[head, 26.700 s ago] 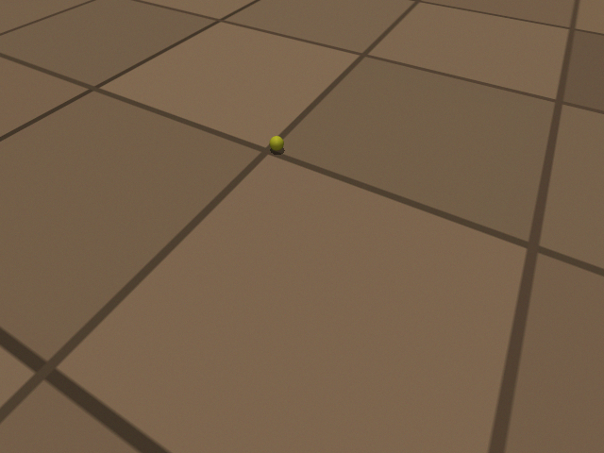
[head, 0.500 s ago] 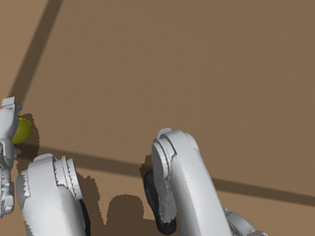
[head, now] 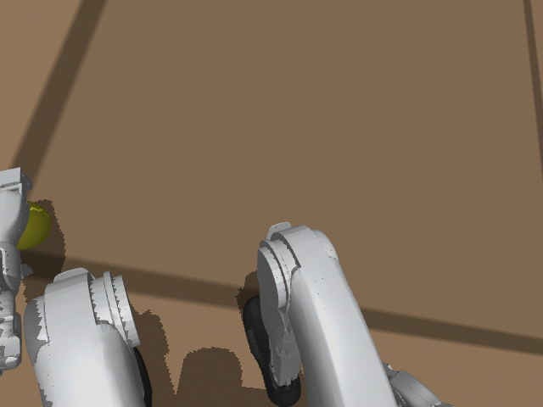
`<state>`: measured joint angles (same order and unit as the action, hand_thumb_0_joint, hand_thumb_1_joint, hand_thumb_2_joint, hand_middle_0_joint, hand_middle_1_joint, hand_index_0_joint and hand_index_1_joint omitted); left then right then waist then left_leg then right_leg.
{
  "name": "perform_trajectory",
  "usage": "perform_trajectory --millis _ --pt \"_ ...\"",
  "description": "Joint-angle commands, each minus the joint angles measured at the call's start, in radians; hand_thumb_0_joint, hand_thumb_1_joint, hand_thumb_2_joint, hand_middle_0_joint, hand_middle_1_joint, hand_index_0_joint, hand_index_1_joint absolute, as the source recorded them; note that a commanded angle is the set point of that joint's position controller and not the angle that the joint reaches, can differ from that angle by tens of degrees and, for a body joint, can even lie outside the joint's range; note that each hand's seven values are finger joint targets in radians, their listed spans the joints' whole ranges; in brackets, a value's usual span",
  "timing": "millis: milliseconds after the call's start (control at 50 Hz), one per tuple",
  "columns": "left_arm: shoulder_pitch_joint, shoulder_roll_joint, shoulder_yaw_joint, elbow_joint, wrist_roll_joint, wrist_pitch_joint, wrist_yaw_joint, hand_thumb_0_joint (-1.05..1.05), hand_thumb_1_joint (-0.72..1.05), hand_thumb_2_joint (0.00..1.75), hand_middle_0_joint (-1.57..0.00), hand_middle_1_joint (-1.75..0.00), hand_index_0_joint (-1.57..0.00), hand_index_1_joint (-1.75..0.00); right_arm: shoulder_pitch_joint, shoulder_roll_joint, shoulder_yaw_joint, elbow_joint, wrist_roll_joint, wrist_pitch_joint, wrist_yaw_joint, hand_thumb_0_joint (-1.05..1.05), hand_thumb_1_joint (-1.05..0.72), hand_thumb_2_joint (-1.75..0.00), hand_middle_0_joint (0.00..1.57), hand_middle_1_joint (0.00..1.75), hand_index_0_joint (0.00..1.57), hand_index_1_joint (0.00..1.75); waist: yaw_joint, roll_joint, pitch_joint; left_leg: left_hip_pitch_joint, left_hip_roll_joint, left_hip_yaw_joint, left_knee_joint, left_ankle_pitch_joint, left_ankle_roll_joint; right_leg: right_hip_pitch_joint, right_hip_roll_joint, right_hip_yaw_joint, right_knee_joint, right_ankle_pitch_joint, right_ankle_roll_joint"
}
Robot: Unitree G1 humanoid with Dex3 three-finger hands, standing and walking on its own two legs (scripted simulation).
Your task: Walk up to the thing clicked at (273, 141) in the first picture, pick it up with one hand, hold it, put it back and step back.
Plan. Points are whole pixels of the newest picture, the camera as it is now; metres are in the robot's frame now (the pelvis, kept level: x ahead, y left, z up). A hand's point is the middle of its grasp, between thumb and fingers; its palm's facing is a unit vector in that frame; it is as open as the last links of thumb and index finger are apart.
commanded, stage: withdraw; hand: left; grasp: from above
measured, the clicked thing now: (22, 225) +0.41 +0.28 -0.26
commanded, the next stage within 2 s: home in 0.82 s
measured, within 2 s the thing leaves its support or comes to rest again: neither
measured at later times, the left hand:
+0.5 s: hand out of the picture +0.38 +0.31 -0.08, palm faces -0.36 -0.08 -0.93, open 14.1 cm
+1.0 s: hand out of the picture +0.36 +0.28 -0.11, palm faces -0.49 -0.06 -0.87, open 13.9 cm
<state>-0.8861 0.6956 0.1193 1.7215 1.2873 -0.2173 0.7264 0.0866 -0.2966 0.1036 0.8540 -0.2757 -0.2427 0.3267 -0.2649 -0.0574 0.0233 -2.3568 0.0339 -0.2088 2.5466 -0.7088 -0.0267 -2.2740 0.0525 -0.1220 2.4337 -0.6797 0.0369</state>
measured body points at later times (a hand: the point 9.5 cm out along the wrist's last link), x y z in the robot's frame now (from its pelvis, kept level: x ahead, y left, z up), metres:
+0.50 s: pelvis +0.00 +0.00 +0.05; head +0.19 +0.04 +0.46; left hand +0.40 +0.31 -0.03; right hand +0.12 -0.26 -0.08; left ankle +0.07 +0.13 -0.26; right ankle +0.10 -0.12 -0.26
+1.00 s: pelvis -0.02 -0.01 +0.06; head +0.18 +0.07 +0.46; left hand +0.38 +0.28 -0.06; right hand +0.10 -0.29 -0.04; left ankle +0.07 +0.13 -0.26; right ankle +0.10 -0.12 -0.26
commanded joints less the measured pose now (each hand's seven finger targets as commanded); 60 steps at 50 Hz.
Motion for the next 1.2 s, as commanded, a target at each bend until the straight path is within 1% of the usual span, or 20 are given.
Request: perform_trajectory --millis 0,40,120,160,240,280,300,360,400,440,500,540,620,740,900,960,1000,1060,1120,1180 --pt "-0.239 0.145 0.005 -0.085 -0.024 0.010 0.030 0.00 -0.43 0.92 -0.06 -1.08 -0.09 -1.04 0.169 -0.272 -0.073 -0.004 -0.003 -0.010 0.001 0.00 -0.88 -0.89 0.20 0.30 0.20 0.30 -0.031 0.335 -0.599 0.439 -0.009 0.121 -0.252 0.171 0.038 0.329 0.046 -0.103 -0.237 0.224 -0.060" --pt "-0.242 0.157 0.013 -0.064 -0.029 0.010 0.025 0.00 -0.47 0.95 -0.06 -1.04 -0.09 -1.00 0.184 -0.273 -0.068 -0.006 -0.007 -0.012 0.006 0.00 -0.89 -0.89 0.20 0.30 0.20 0.30 -0.039 0.313 -0.594 0.427 -0.010 0.122 -0.243 0.181 0.042 0.356 0.045 -0.096 -0.241 0.238 -0.055" --pt "-0.254 0.192 0.034 -0.185 -0.041 0.004 0.021 0.00 -0.49 0.96 -0.06 -1.03 -0.08 -1.00 0.174 -0.279 -0.078 -0.014 -0.003 -0.017 0.010 0.00 -0.89 -0.90 0.20 0.30 0.20 0.30 0.001 0.385 -0.676 0.481 -0.010 0.125 -0.255 0.192 0.036 0.369 0.043 -0.095 -0.235 0.238 -0.062" --pt "-0.223 0.173 0.030 -0.245 -0.054 0.012 0.014 0.00 -0.50 0.96 -0.06 -1.02 -0.08 -1.00 0.160 -0.271 -0.094 -0.015 0.014 -0.016 0.014 0.00 -0.90 -0.90 0.20 0.30 0.20 0.30 0.025 0.429 -0.710 0.515 -0.011 0.127 -0.277 0.186 0.028 0.346 0.038 -0.100 -0.218 0.235 -0.068" --pt "-0.114 0.161 0.054 -0.482 -0.086 0.060 -0.020 0.00 -0.53 0.98 -0.06 -1.01 -0.07 -1.00 0.148 -0.263 -0.155 -0.050 0.076 0.033 0.005 0.00 -0.90 -0.90 0.20 0.30 0.20 0.30 0.110 0.492 -0.855 0.591 -0.012 0.152 -0.358 0.216 0.022 0.360 0.030 -0.075 -0.255 0.258 -0.079" --pt "-0.082 0.094 0.012 -0.513 -0.108 0.101 -0.056 0.00 -0.53 0.99 -0.06 -1.01 -0.07 -1.00 0.154 -0.248 -0.180 -0.056 0.108 0.060 -0.003 0.00 -0.90 -0.90 0.20 0.30 0.20 0.30 0.110 0.435 -0.831 0.563 -0.013 0.173 -0.365 0.209 0.032 0.350 0.025 -0.053 -0.287 0.261 -0.075" --pt "-0.086 0.120 0.031 -0.594 -0.117 0.117 -0.073 0.00 -0.54 1.00 -0.06 -1.01 -0.07 -1.01 0.178 -0.252 -0.199 -0.053 0.129 0.080 -0.012 0.00 -0.90 -0.90 0.20 0.30 0.20 0.30 0.134 0.428 -0.891 0.585 -0.012 0.180 -0.379 0.238 0.037 0.392 0.030 -0.036 -0.314 0.288 -0.075" --pt "-0.084 0.032 -0.049 -0.580 -0.142 0.168 -0.159 0.00 -0.55 1.01 -0.07 -1.01 -0.06 -1.01 0.209 -0.228 -0.225 -0.051 0.161 0.119 -0.039 0.00 -0.91 -0.90 0.20 0.30 0.20 0.30 0.104 0.280 -0.832 0.547 -0.013 0.186 -0.400 0.213 0.057 0.426 0.031 -0.009 -0.381 0.274 -0.069" --pt "-0.118 0.026 -0.064 -0.610 -0.169 0.177 -0.218 0.00 -0.56 1.02 -0.07 -1.02 -0.06 -1.03 0.213 -0.217 -0.235 -0.070 0.172 0.137 -0.064 0.00 -0.91 -0.91 0.20 0.30 0.20 0.30 0.091 0.188 -0.789 0.487 -0.021 0.182 -0.422 0.158 0.068 0.458 0.029 0.008 -0.431 0.199 -0.067" --pt "-0.122 0.043 -0.067 -0.652 -0.192 0.175 -0.281 0.00 -0.57 1.03 -0.07 -1.02 -0.06 -1.03 0.214 -0.208 -0.239 -0.088 0.179 0.149 -0.091 0.00 -0.91 -0.91 0.20 0.30 0.20 0.30 0.106 0.146 -0.792 0.498 -0.024 0.182 -0.449 0.131 0.070 0.515 0.024 0.023 -0.478 0.144 -0.065" --pt "-0.080 0.036 -0.086 -0.631 -0.199 0.167 -0.371 0.00 -0.57 1.04 -0.08 -1.02 -0.06 -1.03 0.215 -0.200 -0.233 -0.109 0.198 0.173 -0.131 0.00 -0.91 -0.91 0.20 0.30 0.20 0.30 0.103 0.077 -0.730 0.485 -0.031 0.179 -0.491 0.096 0.073 0.539 0.021 0.031 -0.522 0.096 -0.066" --pt "-0.081 -0.018 -0.138 -0.649 -0.204 0.147 -0.423 0.00 -0.57 1.04 -0.07 -1.02 -0.06 -1.03 0.207 -0.188 -0.223 -0.133 0.205 0.183 -0.160 0.00 -0.90 -0.90 0.20 0.30 0.20 0.30 0.098 0.057 -0.686 0.480 -0.035 0.181 -0.516 0.067 0.071 0.541 0.018 0.042 -0.560 0.051 -0.070" --pt "-0.068 -0.016 -0.165 -0.636 -0.181 0.112 -0.468 0.00 -0.55 1.03 -0.08 -1.02 -0.07 -1.03 0.188 -0.178 -0.197 -0.149 0.217 0.197 -0.209 0.00 -0.90 -0.90 0.20 0.30 0.20 0.30 0.115 0.076 -0.618 0.512 -0.038 0.183 -0.560 0.055 0.063 0.517 0.016 0.044 -0.579 0.032 -0.078" --pt "-0.152 -0.017 -0.180 -0.583 -0.128 0.063 -0.418 0.00 -0.53 1.01 -0.08 -1.00 -0.08 -1.01 0.151 -0.182 -0.170 -0.158 0.205 0.189 -0.245 0.00 -0.90 -0.90 0.20 0.30 0.20 0.30 0.114 0.152 -0.587 0.551 -0.042 0.178 -0.582 0.055 0.053 0.422 0.006 0.028 -0.540 0.052 -0.087" --pt "-0.307 0.023 -0.143 -0.390 -0.040 0.023 -0.238 0.00 -0.52 0.99 -0.08 -1.01 -0.09 -1.01 0.182 -0.194 -0.142 -0.107 0.144 0.149 -0.238 0.00 -0.90 -0.90 0.20 0.30 0.20 0.30 0.061 0.223 -0.678 0.572 -0.047 0.185 -0.493 0.110 0.044 0.346 -0.004 0.008 -0.446 0.099 -0.080" --pt "-0.390 0.046 -0.125 -0.351 -0.028 0.025 -0.179 0.00 -0.28 0.95 -0.26 -0.77 -0.23 -0.77 0.194 -0.203 -0.141 -0.096 0.119 0.132 -0.227 0.00 -0.88 -0.89 0.20 0.30 0.20 0.30 0.039 0.279 -0.713 0.594 -0.046 0.180 -0.474 0.092 0.038 0.323 -0.004 -0.002 -0.418 0.084 -0.081" --pt "-0.388 0.071 -0.089 -0.332 -0.048 0.038 -0.146 0.00 -0.25 0.91 -0.25 -0.67 -0.22 -0.70 0.198 -0.206 -0.143 -0.087 0.106 0.121 -0.219 0.00 -0.88 -0.89 0.20 0.30 0.20 0.30 0.054 0.304 -0.742 0.602 -0.047 0.179 -0.467 0.076 0.034 0.321 -0.009 -0.003 -0.403 0.063 -0.083" --pt "-0.388 0.076 -0.052 -0.384 -0.100 0.065 -0.125 0.00 -0.30 0.91 -0.17 -0.77 -0.16 -0.80 0.212 -0.201 -0.151 -0.077 0.090 0.111 -0.198 0.00 -0.89 -0.89 0.20 0.30 0.20 0.30 0.071 0.365 -0.821 0.638 -0.045 0.189 -0.459 0.097 0.029 0.338 -0.014 -0.010 -0.387 0.081 -0.085" --pt "-0.320 0.082 -0.016 -0.523 -0.166 0.103 -0.141 0.00 -0.08 1.00 -0.26 -0.69 -0.24 -0.71 0.226 -0.197 -0.169 -0.097 0.107 0.120 -0.182 0.00 -0.88 -0.89 0.20 0.30 0.20 0.30 0.113 0.430 -1.004 0.726 -0.041 0.198 -0.467 0.191 0.028 0.417 -0.014 -0.013 -0.377 0.183 -0.087" --pt "-0.291 0.038 -0.025 -0.512 -0.255 0.142 -0.190 0.00 0.05 1.00 -0.26 -0.65 -0.23 -0.67 0.259 -0.193 -0.179 -0.090 0.131 0.132 -0.171 0.00 -0.89 -0.90 0.20 0.30 0.20 0.30 0.092 0.319 -0.938 0.629 -0.039 0.201 -0.463 0.193 0.049 0.457 -0.009 -0.009 -0.419 0.212 -0.074"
